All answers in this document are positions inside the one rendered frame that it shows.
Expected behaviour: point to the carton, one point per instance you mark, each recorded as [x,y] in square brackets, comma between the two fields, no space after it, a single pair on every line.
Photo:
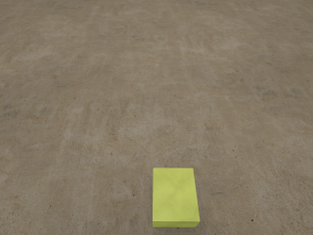
[175,202]

